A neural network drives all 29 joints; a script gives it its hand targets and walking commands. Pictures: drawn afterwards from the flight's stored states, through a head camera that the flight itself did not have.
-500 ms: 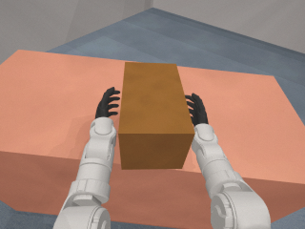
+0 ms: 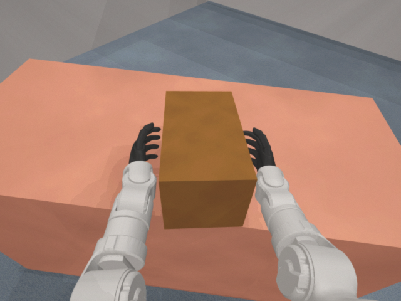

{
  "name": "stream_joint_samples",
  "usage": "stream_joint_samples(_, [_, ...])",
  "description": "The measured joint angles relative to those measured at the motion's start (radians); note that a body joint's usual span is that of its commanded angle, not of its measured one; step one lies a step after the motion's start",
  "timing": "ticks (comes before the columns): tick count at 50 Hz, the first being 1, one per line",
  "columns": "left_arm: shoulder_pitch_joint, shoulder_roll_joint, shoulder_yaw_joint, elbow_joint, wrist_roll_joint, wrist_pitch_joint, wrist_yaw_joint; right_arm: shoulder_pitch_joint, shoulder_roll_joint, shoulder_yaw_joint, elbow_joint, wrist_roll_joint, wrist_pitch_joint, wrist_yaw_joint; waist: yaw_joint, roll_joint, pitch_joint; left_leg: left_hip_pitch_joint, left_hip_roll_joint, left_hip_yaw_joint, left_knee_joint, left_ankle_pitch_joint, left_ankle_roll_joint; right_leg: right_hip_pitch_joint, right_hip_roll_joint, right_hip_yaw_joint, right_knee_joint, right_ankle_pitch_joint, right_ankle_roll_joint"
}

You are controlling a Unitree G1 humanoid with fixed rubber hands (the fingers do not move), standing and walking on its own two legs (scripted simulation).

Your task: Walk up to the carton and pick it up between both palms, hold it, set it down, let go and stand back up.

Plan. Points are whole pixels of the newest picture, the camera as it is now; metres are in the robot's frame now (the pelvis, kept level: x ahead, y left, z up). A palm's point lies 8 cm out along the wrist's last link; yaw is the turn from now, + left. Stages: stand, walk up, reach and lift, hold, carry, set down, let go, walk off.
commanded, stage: set down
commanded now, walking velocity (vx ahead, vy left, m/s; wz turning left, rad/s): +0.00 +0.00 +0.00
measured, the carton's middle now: (201, 153) +0.45 +0.01 +0.04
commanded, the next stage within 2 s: none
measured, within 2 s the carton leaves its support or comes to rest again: rests again in 0.54 s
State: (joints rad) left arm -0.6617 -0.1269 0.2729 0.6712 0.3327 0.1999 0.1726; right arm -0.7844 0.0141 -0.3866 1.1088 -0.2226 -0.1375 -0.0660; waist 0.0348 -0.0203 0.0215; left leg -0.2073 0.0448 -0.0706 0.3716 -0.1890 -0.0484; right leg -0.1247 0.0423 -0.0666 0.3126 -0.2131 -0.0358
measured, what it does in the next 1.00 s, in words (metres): stands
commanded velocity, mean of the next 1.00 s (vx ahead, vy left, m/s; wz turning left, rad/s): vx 0.00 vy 0.00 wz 0.00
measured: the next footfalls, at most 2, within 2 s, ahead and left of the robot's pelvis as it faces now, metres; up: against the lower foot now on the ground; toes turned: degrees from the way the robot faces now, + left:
none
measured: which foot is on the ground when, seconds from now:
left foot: down 0.00-1.00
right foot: down 0.00-1.00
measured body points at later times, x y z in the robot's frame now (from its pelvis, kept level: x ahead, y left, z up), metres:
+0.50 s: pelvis +0.01 +0.00 +0.00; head +0.06 +0.01 +0.45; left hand +0.41 +0.14 +0.06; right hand +0.44 -0.12 +0.05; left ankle +0.00 +0.15 -0.75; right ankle -0.03 -0.09 -0.75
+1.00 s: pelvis +0.00 -0.01 +0.00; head +0.06 +0.01 +0.44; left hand +0.41 +0.14 +0.06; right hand +0.44 -0.12 +0.05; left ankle +0.00 +0.15 -0.75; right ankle -0.03 -0.09 -0.75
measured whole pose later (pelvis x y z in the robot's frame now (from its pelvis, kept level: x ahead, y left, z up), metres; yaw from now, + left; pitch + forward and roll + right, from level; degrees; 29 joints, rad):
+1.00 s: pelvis +0.00 -0.01 +0.00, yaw +0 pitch +8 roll -1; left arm -0.68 -0.16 0.37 0.74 0.33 0.02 0.18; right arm -0.83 0.01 -0.53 1.15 -0.37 -0.24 -0.01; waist 0.06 -0.02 -0.02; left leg -0.33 0.05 -0.07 0.37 -0.18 -0.06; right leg -0.26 0.05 -0.07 0.34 -0.21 -0.04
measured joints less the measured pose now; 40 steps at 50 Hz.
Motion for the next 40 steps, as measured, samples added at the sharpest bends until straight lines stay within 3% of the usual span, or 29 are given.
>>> stream_joint_samples(13, [-0.006, -0.01, 0.016, 0.027, 0.0, -0.069, 0.009, -0.013, 0.0, -0.069, 0.032, -0.058, -0.06, 0.018, 0.018, 0.001, -0.04, -0.078, 0.003, 0.0, 0.0, 0.005, -0.005, -0.083, 0.003, 0.0, 0.008, 0.0, -0.004])
stream_joint_samples(40, [-0.018, -0.024, 0.074, 0.058, 0.0, -0.167, 0.007, -0.044, -0.001, -0.123, 0.049, -0.112, -0.099, 0.043, 0.023, 0.002, -0.042, -0.121, 0.008, 0.002, 0.0, 0.01, -0.008, -0.131, 0.007, 0.0, 0.02, 0.0, -0.008])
